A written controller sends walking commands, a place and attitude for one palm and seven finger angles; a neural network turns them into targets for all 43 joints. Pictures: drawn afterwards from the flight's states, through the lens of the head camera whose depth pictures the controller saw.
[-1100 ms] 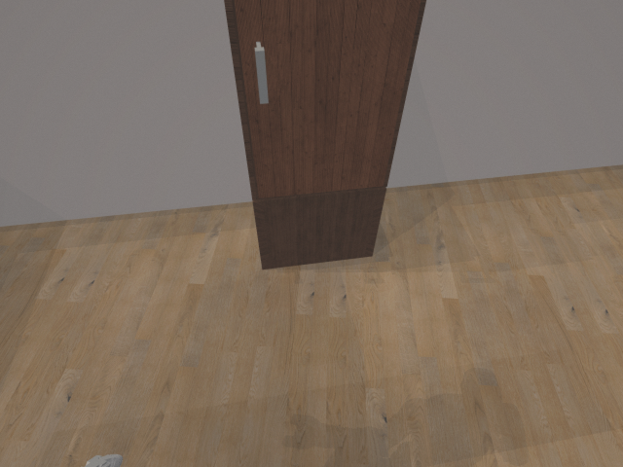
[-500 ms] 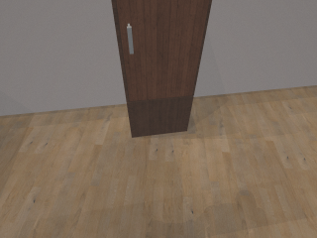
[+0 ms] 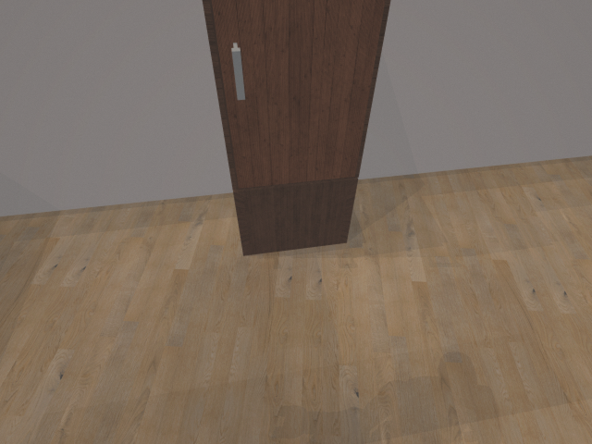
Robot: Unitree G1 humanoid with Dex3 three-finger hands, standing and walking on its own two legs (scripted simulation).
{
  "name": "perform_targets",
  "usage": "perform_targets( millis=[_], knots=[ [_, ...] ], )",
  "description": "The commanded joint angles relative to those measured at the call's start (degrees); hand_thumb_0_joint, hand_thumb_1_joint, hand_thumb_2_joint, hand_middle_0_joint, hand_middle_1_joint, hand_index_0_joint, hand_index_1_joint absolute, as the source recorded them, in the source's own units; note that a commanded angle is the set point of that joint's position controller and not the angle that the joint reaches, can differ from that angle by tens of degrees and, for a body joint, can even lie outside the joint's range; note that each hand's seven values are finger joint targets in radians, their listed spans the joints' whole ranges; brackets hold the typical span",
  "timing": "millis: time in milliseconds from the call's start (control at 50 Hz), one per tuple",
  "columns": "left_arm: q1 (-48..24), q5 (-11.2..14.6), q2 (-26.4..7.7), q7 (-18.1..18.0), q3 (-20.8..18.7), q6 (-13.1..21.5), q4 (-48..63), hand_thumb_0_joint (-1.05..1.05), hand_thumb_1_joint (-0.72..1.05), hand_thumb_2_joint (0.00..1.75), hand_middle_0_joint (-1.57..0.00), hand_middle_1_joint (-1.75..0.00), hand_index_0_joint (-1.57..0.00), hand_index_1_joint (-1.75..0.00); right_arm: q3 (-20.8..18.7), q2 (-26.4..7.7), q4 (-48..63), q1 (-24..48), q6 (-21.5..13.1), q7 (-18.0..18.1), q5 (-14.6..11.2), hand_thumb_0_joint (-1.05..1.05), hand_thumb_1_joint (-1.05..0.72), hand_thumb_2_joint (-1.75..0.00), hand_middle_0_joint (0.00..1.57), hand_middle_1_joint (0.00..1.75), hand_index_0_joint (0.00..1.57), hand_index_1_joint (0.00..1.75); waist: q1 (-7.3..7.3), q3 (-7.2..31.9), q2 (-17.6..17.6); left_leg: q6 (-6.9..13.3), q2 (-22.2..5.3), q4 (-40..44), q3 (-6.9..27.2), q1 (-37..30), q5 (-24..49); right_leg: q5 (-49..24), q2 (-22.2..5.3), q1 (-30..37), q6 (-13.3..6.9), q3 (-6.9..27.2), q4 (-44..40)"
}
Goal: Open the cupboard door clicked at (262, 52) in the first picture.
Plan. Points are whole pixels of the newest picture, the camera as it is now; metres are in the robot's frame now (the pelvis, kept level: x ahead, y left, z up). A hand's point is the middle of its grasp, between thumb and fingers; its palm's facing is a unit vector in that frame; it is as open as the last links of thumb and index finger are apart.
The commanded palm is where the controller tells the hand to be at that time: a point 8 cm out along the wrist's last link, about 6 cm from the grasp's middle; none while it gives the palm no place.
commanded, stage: look at it before walking up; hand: left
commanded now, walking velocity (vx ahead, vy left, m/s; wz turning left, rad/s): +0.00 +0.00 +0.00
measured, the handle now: (238, 71) +0.95 +0.21 +0.06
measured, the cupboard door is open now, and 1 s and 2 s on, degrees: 0 0 0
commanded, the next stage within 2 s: turn to face it in 0.34 s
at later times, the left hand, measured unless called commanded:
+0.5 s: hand out of the picture +0.08 +0.25 -0.15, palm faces -0.01 -0.94 -0.34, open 7.4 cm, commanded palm none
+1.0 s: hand out of the picture +0.01 +0.21 -0.19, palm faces +0.13 -0.97 -0.23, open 7.4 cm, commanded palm none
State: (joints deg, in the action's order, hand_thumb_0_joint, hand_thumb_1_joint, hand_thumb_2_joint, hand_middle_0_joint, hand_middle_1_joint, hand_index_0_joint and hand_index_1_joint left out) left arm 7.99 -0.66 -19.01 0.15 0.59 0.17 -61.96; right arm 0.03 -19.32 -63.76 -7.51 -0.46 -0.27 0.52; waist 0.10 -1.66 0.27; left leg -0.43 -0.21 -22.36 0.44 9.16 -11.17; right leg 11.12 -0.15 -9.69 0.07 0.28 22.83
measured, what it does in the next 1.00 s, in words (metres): stands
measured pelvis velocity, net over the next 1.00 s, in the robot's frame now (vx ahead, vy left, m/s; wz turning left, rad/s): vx -0.01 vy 0.01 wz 0.11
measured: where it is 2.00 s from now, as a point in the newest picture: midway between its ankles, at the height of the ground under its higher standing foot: outside the picture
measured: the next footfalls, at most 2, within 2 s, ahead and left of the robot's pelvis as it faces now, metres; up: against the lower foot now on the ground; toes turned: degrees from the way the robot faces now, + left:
right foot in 1.60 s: +0.17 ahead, -0.14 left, +0.00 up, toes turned +2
left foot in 1.98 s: +0.29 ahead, +0.07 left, +0.00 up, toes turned +18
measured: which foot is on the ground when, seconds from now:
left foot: down 0.00-1.00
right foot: down 0.00-1.00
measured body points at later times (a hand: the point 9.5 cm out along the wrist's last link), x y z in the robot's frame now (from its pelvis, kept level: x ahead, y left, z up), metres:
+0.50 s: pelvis +0.01 +0.00 +0.00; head +0.01 +0.00 +0.45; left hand +0.08 +0.30 -0.13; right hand +0.09 -0.30 -0.13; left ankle +0.01 +0.12 -0.74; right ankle +0.02 -0.12 -0.74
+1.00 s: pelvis -0.01 +0.01 -0.01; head +0.01 +0.02 +0.44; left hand +0.00 +0.26 -0.17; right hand +0.06 -0.22 -0.16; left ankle +0.01 +0.12 -0.74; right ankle +0.02 -0.12 -0.74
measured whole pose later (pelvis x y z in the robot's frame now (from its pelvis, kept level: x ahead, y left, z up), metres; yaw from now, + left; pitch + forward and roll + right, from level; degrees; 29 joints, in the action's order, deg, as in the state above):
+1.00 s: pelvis -0.01 +0.01 -0.01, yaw +6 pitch -1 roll +0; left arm 12.5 -0.8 -12.3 -1.4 -0.6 -2.5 -58.3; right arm -0.2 -10.5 -59.4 -11.9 2.2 -0.3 0.8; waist 0.8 -3.0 -0.4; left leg 0.5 2.9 -32.6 5.7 17.9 -14.1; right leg 15.7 -3.1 -15.5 1.1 -5.0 31.9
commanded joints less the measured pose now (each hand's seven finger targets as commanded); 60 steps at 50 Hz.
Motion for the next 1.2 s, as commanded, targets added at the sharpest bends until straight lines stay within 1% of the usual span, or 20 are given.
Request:
perform_targets(
  millis=[0,200,420,480,640,720,760,840,880,940,980,1020,1040,1060,1080,1100,1120,1140,1160,1180],
  knots=[
    [-2.50,-0.06,-12.20,-0.75,-2.68,1.46,3.79,0.00,0.90,0.90,-0.20,-0.30,-0.20,-0.30,-2.04,-11.62,3.89,2.60,-1.52,0.83,-0.03,0.00,-0.90,-0.90,0.20,0.30,0.20,0.30,-0.08,2.93,-0.37,2.05,-6.08,4.32,5.97,0.08,4.01,-1.96,-6.62,0.28,-1.86,6.19,-4.48],
    [-2.46,-0.06,-12.36,-0.76,-2.70,1.56,3.61,0.00,0.90,0.90,-0.20,-0.30,-0.20,-0.30,-1.95,-11.81,4.03,3.16,-1.57,0.94,-0.10,0.00,-0.90,-0.90,0.20,0.30,0.20,0.30,-0.09,3.79,-0.41,2.06,-6.28,4.26,5.87,-1.42,6.81,-5.81,-6.71,1.35,-1.85,6.01,-4.32],
    [-2.42,-0.01,-12.42,-0.75,-2.65,1.59,3.43,0.00,0.90,0.90,-0.20,-0.30,-0.20,-0.30,-1.89,-11.89,3.87,3.64,-1.45,0.94,-0.10,0.00,-0.90,-0.90,0.20,0.30,0.20,0.30,0.04,3.23,-0.48,1.89,-6.26,4.74,5.78,-1.78,6.98,-6.19,-6.86,1.73,-1.79,5.83,-5.04],
    [-2.24,-0.02,-12.72,-0.81,-2.94,1.47,3.82,0.00,0.90,0.90,-0.20,-0.30,-0.20,-0.30,-1.99,-12.02,4.36,3.76,-1.29,0.84,-0.15,0.00,-0.90,-0.90,0.20,0.30,0.20,0.30,0.16,3.48,-0.20,2.01,-6.05,3.83,6.27,-1.03,8.58,-6.99,-7.03,2.40,-1.64,5.00,-3.99],
    [1.29,0.04,-6.73,-1.60,-2.19,-0.48,4.55,0.00,0.90,0.90,-0.20,-0.30,-0.20,-0.30,-1.00,-4.81,5.33,0.08,0.59,0.53,0.13,0.00,-0.90,-0.90,0.20,0.30,0.20,0.30,0.43,3.29,-1.31,0.98,-4.63,-1.24,6.27,4.18,9.13,-5.34,-8.84,1.52,-0.69,3.74,-0.78],
    [1.92,-0.05,-6.32,-1.85,-2.55,-0.92,5.78,0.00,0.90,0.90,-0.20,-0.30,-0.20,-0.30,-1.28,-3.76,6.25,-1.62,1.22,0.46,0.23,0.00,-0.90,-0.90,0.20,0.30,0.20,0.30,0.23,2.58,-2.92,0.85,-3.61,-4.03,6.45,6.52,7.60,-2.81,-10.02,-0.38,-1.28,3.66,0.13],
    [2.44,-0.04,-6.00,-1.93,-2.71,-1.04,6.51,0.00,0.90,0.90,-0.20,-0.30,-0.20,-0.30,-1.57,-3.31,6.67,-2.18,1.39,0.43,0.23,0.00,-0.90,-0.90,0.20,0.30,0.20,0.30,0.20,2.72,-2.67,1.04,-3.30,-5.16,6.88,6.90,6.78,-0.92,-10.31,-1.51,-1.59,3.41,0.50],
    [2.87,-0.16,-4.29,-2.06,-3.11,-1.31,7.39,0.00,0.90,0.90,-0.20,-0.30,-0.20,-0.30,-2.04,-2.66,7.49,-3.35,1.51,0.39,0.34,0.00,-0.90,-0.90,0.20,0.30,0.20,0.30,0.07,1.83,0.05,2.20,-4.02,-3.97,10.28,9.87,4.13,5.03,-8.60,-3.04,-0.84,1.18,3.01],
    [3.86,-0.22,-3.15,-2.09,-3.27,-1.33,7.54,0.00,0.90,0.90,-0.20,-0.30,-0.20,-0.30,-2.35,-3.01,7.98,-3.74,1.37,0.45,0.29,0.00,-0.90,-0.90,0.20,0.30,0.20,0.30,0.36,2.03,2.51,3.26,-5.33,-1.76,13.42,11.34,3.40,6.39,-6.72,-2.33,0.01,-0.75,5.26],
    [6.14,-0.22,-1.04,-2.21,-3.49,-1.28,7.42,0.00,0.90,0.90,-0.20,-0.30,-0.20,-0.30,-2.80,-3.06,8.74,-3.99,1.18,0.73,0.31,0.00,-0.90,-0.90,0.20,0.30,0.20,0.30,0.94,2.60,5.95,5.05,-7.10,1.94,18.43,13.96,0.15,6.64,-4.50,-0.14,0.70,-2.03,8.36],
    [7.64,-0.33,-0.21,-2.24,-3.62,-1.09,7.10,0.00,0.90,0.90,-0.20,-0.30,-0.20,-0.30,-3.14,-2.78,9.29,-4.02,1.16,0.89,0.18,0.00,-0.90,-0.90,0.20,0.30,0.20,0.30,1.36,2.69,5.45,5.61,-7.02,2.18,19.48,15.33,-0.77,6.31,-4.23,1.13,0.67,-1.82,8.35],
    [8.86,-0.47,0.00,-2.26,-3.89,-0.97,6.77,0.00,0.90,0.90,-0.20,-0.30,-0.20,-0.30,-3.25,-1.46,9.84,-3.89,1.31,0.92,0.27,0.00,-0.90,-0.90,0.20,0.30,0.20,0.30,1.46,2.33,3.34,4.57,-4.85,-0.41,16.67,17.07,-3.05,7.24,-6.31,1.73,0.05,-0.19,5.35],
    [9.20,-0.59,-0.65,-2.29,-4.12,-0.88,6.94,0.00,0.90,0.90,-0.20,-0.30,-0.20,-0.30,-3.15,-0.45,10.10,-4.21,1.49,0.85,0.24,0.00,-0.90,-0.90,0.20,0.30,0.20,0.30,1.37,2.08,0.22,3.59,-2.83,-3.98,13.63,18.21,-4.03,8.75,-8.94,1.54,-0.93,1.84,2.56],
    [8.97,-0.73,-1.79,-2.32,-4.36,-0.86,7.14,0.00,0.90,0.90,-0.20,-0.30,-0.20,-0.30,-3.03,0.89,10.39,-5.07,1.79,0.83,0.33,0.00,-0.90,-0.90,0.20,0.30,0.20,0.30,1.12,1.86,-4.67,2.36,-0.52,-9.18,9.01,18.53,-5.95,11.66,-12.83,0.21,-2.74,4.71,-0.99],
    [9.54,-0.83,-2.40,-2.22,-4.48,-0.69,6.94,0.00,0.90,0.90,-0.20,-0.30,-0.20,-0.30,-2.86,2.18,10.11,-6.82,1.94,0.94,0.57,0.00,-0.90,-0.90,0.20,0.30,0.20,0.30,0.71,3.72,-9.78,1.57,0.80,-14.67,4.50,15.77,-9.47,18.20,-16.48,-1.13,-4.93,7.76,-5.51],
    [8.95,-0.88,-2.64,-2.12,-4.38,-0.63,7.07,0.00,0.90,0.90,-0.20,-0.30,-0.20,-0.30,-3.00,3.16,9.53,-7.80,2.03,0.97,0.83,0.00,-0.90,-0.90,0.20,0.30,0.20,0.30,0.39,3.13,-12.68,1.05,0.76,-19.21,1.51,13.13,-11.87,25.99,-18.84,-5.23,-6.37,10.03,-9.64],
    [8.26,-0.94,-1.98,-1.96,-4.15,-0.49,6.96,0.00,0.90,0.90,-0.20,-0.30,-0.20,-0.30,-3.00,3.59,8.91,-8.25,1.90,0.86,1.10,0.00,-0.90,-0.90,0.20,0.30,0.20,0.30,-0.16,1.52,-12.09,0.91,-0.18,-21.13,-0.08,11.36,-12.91,29.02,-18.35,-8.57,-6.61,9.61,-11.05],
    [7.49,-0.91,-1.58,-1.81,-3.93,-0.33,6.39,0.00,0.90,0.90,-0.20,-0.30,-0.20,-0.30,-2.85,4.28,7.84,-9.64,1.62,0.69,1.24,0.00,-0.90,-0.90,0.20,0.30,0.20,0.30,-1.38,0.19,-9.55,0.96,-1.21,-19.27,-1.72,8.29,-11.75,29.33,-17.01,-11.69,-6.00,7.01,-10.05],
    [7.59,-0.90,-1.03,-1.55,-3.72,-0.30,5.50,0.00,0.90,0.90,-0.20,-0.30,-0.20,-0.30,-2.62,5.35,6.67,-11.36,1.16,0.52,1.29,0.00,-0.90,-0.90,0.20,0.30,0.20,0.30,-2.22,-0.63,-6.89,1.15,-1.18,-14.01,-2.91,3.58,-10.69,28.78,-14.54,-14.62,-4.78,3.18,-7.26],
    [7.74,-0.88,0.27,-1.33,-3.50,-0.45,4.98,0.00,0.90,0.90,-0.20,-0.30,-0.20,-0.30,-2.58,5.22,5.66,-14.18,0.73,0.50,1.27,0.00,-0.90,-0.90,0.20,0.30,0.20,0.30,-3.19,-1.06,-2.60,1.93,-2.21,-8.71,0.03,0.66,-13.87,29.58,-11.00,-16.98,-3.50,-0.40,-2.60]
  ],
)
